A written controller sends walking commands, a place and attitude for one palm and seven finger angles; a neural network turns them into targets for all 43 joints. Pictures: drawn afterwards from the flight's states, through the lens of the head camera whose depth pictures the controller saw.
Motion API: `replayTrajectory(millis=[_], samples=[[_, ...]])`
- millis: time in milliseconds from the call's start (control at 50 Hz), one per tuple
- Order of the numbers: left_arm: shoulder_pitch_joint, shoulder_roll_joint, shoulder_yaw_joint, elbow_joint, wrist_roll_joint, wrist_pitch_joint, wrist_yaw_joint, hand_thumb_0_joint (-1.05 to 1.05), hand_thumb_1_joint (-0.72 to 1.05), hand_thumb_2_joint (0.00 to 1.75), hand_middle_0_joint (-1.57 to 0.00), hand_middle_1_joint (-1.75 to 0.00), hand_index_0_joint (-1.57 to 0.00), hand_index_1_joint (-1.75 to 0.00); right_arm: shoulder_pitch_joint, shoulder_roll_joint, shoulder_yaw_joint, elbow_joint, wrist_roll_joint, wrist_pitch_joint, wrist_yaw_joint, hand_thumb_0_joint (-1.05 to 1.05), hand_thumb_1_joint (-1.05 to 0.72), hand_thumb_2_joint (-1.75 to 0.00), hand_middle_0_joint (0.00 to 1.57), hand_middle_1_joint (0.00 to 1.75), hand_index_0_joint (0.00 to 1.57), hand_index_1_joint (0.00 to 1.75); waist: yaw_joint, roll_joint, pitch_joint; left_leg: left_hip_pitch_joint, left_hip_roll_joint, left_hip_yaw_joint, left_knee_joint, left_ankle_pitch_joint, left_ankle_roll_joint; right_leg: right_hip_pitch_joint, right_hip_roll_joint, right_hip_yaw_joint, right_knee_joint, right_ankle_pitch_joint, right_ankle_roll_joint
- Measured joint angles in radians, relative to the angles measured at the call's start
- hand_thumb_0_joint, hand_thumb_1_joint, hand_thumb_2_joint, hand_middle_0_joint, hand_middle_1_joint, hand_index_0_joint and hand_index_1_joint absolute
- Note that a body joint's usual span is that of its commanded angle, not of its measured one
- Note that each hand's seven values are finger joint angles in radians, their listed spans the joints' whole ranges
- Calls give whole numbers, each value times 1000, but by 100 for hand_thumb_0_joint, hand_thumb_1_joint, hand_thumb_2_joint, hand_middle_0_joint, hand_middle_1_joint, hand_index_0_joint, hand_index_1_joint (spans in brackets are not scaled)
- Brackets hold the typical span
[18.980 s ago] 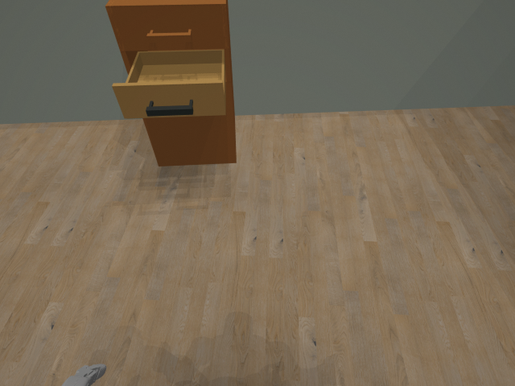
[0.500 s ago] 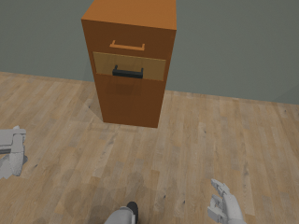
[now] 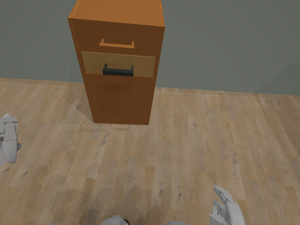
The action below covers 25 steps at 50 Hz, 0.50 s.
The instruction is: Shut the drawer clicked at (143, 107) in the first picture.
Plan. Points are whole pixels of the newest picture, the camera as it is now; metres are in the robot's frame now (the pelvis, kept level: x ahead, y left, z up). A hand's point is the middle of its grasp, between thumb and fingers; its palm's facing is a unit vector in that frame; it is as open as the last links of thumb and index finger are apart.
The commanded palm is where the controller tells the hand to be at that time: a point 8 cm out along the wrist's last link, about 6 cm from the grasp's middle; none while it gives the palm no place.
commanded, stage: stop stepping back and stand still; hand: left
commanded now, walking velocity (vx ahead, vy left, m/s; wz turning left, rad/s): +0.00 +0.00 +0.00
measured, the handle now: (118, 69) +0.88 +0.16 -0.18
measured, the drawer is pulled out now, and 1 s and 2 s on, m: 0.00 0.00 0.00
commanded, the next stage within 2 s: let the arm hang, fingers relaxed in 0.22 s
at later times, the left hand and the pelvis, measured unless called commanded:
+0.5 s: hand (56, 217) +0.16 +0.24 -0.08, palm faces +0.10 -0.94 -0.34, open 3.1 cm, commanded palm none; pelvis +0.00 +0.01 -0.01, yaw +3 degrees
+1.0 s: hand out of the picture -0.07 +0.21 -0.15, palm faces +0.10 -0.96 -0.25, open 6.3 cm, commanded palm none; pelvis -0.02 +0.02 +0.01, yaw +3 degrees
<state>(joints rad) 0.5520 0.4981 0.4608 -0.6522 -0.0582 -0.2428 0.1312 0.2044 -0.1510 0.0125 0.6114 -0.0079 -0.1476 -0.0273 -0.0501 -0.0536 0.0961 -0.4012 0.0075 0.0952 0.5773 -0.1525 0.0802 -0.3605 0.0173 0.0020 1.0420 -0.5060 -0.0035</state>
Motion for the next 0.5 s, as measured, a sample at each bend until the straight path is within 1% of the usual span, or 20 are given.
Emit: replayTrajectory(millis=[60, 120, 160, 180, 200, 220, 260, 280, 320, 340, 360, 380, 420, 460, 500], samples=[[102, 4, 5, -24, -4, 3, -4, 1, 89, 89, -141, -160, -141, -160, 15, 17, 11, -30, -3, 13, 11, 1, -90, -90, 20, 30, 20, 30, -3, 23, -29, 23, 5, 1, -97, 51, -8, -23, -8, -53, -109, 53, -2], [187, -14, -16, -18, -5, 14, -2, 1, 89, 89, -141, -160, -141, -160, 38, 13, 12, -41, -6, 34, 2, 1, -90, -90, 20, 30, 20, 30, 7, 62, -70, 27, 1, -7, -152, 73, -16, 41, -1, -103, -268, 16, -12], [211, -24, -27, -1, -3, 30, 3, 1, 89, 89, -140, -160, -141, -160, 46, 4, 10, -41, -7, 53, -11, 1, -90, -90, 20, 30, 20, 30, 17, 70, -92, 11, -15, -7, -147, 51, -27, 122, 3, -114, -420, -1, -23], [214, -26, -26, 6, -2, 37, 7, 1, 89, 89, -141, -160, -141, -160, 46, 0, 9, -40, -5, 61, -16, 1, -90, -90, 20, 30, 20, 30, 25, 60, -100, -10, -30, 3, -121, 18, -37, 159, -4, -100, -507, 9, -36], [202, -45, -38, 20, 0, 44, 8, 1, 89, 89, -141, -160, -141, -160, 36, -13, 4, -32, -3, 70, -21, 1, -90, -90, 20, 30, 20, 30, 39, 70, -97, -37, -31, 3, -69, -35, -55, 162, -4, -97, -540, 101, -45], [184, -69, -55, 35, 0, 50, 9, 1, 89, 89, -141, -160, -141, -160, 23, -28, -1, -14, -4, 78, -25, 1, -90, -90, 20, 30, 20, 30, 55, 83, -88, -56, -28, -13, 1, -71, -68, 161, -3, -99, -542, 177, -48], [145, -114, -86, 68, 3, 61, 14, 1, 89, 89, -141, -160, -141, -160, 10, -50, -9, 31, -2, 88, -32, 1, -90, -90, 20, 30, 20, 30, 84, 98, -84, -60, -19, -46, 109, -108, -81, 173, 0, -96, -534, 192, -41], [130, -133, -96, 84, 5, 65, 17, 1, 89, 89, -141, -160, -141, -160, 12, -55, -12, 47, 3, 90, -36, 1, -90, -90, 20, 30, 20, 30, 92, 94, -91, -43, -15, -57, 119, -117, -81, 179, -5, -91, -532, 180, -36], [98, -163, -112, 111, 10, 69, 25, 1, 89, 89, -141, -160, -141, -160, 26, -63, -14, 58, 10, 83, -46, 1, -90, -90, 20, 30, 20, 30, 96, 81, -107, 21, 3, -71, 63, -94, -74, 191, -14, -91, -520, 152, -27], [61, -166, -133, 173, 30, 48, 10, 1, 89, 89, -141, -160, -141, -160, 28, -75, -24, 80, 4, 52, -28, 1, -90, -90, 20, 30, 20, 30, 94, 83, -124, 38, 9, -85, 40, -43, -72, 174, -20, -98, -490, 134, -23], [-1, -167, -168, 275, 48, 56, -19, 1, 89, 90, -141, -160, -141, -160, 21, -96, -36, 102, 3, 44, -6, 1, -90, -90, 20, 30, 20, 30, 91, 89, -137, 33, -2, -94, 40, -63, -73, 149, -32, -106, -445, 111, -17], [-66, -172, -207, 397, 61, 92, -46, 0, 89, 90, -140, -160, -141, -159, 4, -117, -43, 120, 2, 56, 10, 1, -90, -90, 20, 30, 20, 30, 87, 97, -140, 21, -13, -97, 57, -96, -70, 128, -44, -109, -405, 90, -10], [-170, -196, -276, 661, 79, 180, -82, 0, 90, 90, -138, -158, -139, -157, -39, -147, -50, 151, -4, 89, 21, 1, -90, -90, 20, 30, 20, 30, 76, 111, -137, -2, -27, -92, 95, -134, -63, 106, -59, -101, -369, 94, -1], [-236, -225, -339, 904, 90, 247, -108, 0, 90, 90, -134, -155, -135, -154, -66, -150, -54, 167, -9, 111, 23, 1, -90, -90, 20, 30, 20, 30, 58, 116, -125, -4, -27, -89, 102, -134, -68, 102, -60, -97, -357, 74, 1], [-267, -250, -391, 1089, 93, 281, -125, 0, 90, 90, -129, -150, -130, -149, -70, -133, -49, 175, -14, 125, 23, 1, -91, -90, 20, 30, 20, 30, 38, 90, -104, 9, -31, -85, 88, -126, -64, 108, -64, -94, -358, 69, -2]])
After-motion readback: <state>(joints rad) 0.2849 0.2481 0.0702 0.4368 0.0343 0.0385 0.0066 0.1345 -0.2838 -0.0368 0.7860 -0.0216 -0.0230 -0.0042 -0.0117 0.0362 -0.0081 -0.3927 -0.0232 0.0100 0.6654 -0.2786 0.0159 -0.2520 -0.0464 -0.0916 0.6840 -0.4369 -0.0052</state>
